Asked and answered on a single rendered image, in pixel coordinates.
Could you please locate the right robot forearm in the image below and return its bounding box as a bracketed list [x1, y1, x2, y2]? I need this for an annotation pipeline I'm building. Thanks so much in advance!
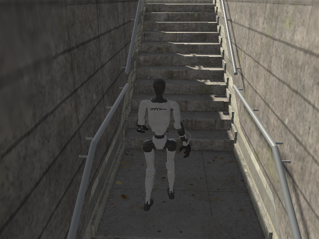
[177, 122, 189, 146]

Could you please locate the robot left hand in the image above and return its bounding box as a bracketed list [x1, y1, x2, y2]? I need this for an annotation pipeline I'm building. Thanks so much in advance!
[137, 125, 148, 133]

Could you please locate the humanoid robot torso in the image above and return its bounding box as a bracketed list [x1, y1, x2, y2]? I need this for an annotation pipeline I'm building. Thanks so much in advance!
[148, 98, 171, 149]

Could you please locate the left robot upper arm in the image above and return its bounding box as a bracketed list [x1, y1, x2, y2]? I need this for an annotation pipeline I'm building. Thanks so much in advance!
[138, 100, 149, 125]

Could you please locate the robot right thigh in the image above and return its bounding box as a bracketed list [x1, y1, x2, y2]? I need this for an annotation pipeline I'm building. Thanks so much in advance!
[166, 138, 176, 171]

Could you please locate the robot right hand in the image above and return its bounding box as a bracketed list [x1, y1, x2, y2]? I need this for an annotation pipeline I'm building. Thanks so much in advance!
[179, 144, 191, 158]

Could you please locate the right robot upper arm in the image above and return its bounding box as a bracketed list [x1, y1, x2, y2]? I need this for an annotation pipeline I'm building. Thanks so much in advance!
[169, 101, 181, 129]

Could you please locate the left robot forearm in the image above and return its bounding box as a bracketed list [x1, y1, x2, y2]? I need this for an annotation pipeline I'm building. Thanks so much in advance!
[136, 119, 143, 130]

